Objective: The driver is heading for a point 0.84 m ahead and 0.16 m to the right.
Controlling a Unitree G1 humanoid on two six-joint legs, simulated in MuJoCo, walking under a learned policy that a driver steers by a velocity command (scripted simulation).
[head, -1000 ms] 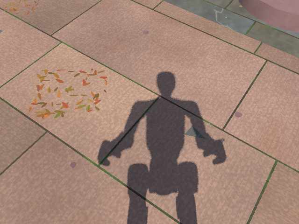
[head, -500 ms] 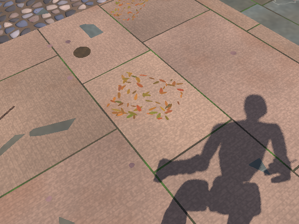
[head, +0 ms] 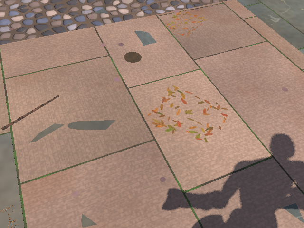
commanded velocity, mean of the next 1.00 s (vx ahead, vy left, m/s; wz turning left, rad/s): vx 0.17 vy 0.00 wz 0.05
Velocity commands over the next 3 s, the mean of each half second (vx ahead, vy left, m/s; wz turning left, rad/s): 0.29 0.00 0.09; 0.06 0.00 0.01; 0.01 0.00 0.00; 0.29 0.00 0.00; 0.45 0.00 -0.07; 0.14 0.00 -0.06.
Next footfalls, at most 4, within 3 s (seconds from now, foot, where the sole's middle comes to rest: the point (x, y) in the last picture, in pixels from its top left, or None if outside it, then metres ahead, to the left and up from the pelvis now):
0.16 right None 0.09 -0.14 -0.78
0.54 left None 0.32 0.09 -0.78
0.82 right None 0.26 -0.16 -0.78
2.24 right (179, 184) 0.72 -0.14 -0.78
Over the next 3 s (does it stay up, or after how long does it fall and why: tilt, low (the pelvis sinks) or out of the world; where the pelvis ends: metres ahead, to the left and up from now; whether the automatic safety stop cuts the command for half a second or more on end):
stays up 0.82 -0.03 -0.01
